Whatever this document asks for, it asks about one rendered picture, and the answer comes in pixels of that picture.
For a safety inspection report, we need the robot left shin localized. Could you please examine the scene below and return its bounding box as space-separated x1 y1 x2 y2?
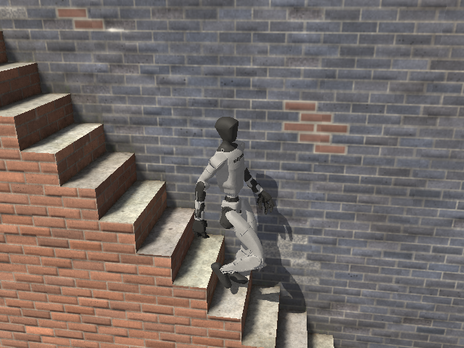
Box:
231 249 251 274

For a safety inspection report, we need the right robot foot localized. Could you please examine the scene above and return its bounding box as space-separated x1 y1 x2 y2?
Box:
211 262 232 289

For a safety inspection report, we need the robot right forearm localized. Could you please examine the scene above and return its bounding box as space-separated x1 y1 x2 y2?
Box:
194 181 206 220

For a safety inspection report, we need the robot right upper arm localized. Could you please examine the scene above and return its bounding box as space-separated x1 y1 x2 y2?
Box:
196 152 227 191

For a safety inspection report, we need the right robot hand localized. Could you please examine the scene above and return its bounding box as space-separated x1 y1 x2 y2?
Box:
192 220 209 239

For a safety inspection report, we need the robot left forearm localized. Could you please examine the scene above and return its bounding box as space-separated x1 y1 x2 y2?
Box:
244 168 263 194

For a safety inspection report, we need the left robot hand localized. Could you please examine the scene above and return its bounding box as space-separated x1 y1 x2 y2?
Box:
257 191 275 214

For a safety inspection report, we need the robot left upper arm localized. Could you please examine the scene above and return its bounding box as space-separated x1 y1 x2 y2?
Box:
232 140 247 170

